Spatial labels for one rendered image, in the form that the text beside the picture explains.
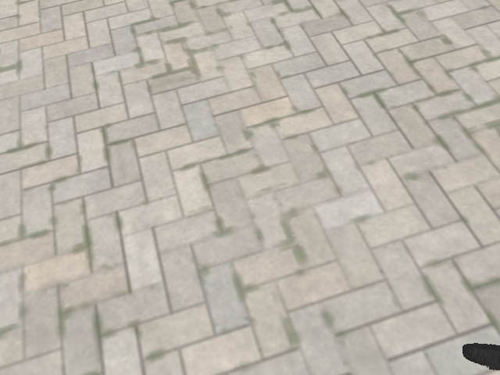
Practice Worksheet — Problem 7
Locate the robot right hand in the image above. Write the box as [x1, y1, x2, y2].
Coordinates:
[462, 343, 500, 370]

